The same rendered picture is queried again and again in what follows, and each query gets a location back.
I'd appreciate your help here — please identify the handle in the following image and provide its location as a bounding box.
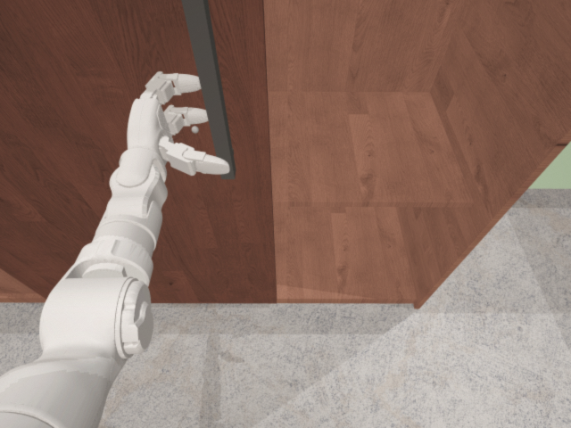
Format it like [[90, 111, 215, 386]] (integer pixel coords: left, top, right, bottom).
[[181, 0, 236, 179]]

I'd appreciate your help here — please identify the wardrobe door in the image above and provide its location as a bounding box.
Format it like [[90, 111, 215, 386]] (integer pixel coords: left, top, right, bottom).
[[0, 0, 277, 303], [0, 268, 36, 293]]

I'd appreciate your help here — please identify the left robot hand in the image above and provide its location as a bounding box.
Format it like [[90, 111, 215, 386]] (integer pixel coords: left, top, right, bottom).
[[127, 71, 230, 176]]

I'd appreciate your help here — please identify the robot left forearm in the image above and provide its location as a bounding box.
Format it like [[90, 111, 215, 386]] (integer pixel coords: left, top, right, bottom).
[[39, 148, 168, 349]]

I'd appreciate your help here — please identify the left robot upper arm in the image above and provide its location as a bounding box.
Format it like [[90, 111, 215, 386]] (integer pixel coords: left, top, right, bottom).
[[0, 277, 153, 428]]

